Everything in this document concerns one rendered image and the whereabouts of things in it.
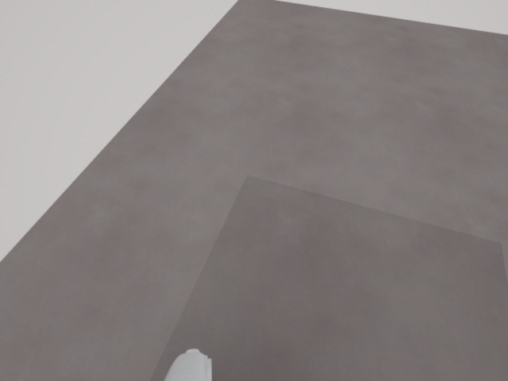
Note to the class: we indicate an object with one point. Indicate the left robot thigh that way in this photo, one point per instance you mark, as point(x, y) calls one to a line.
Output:
point(190, 366)

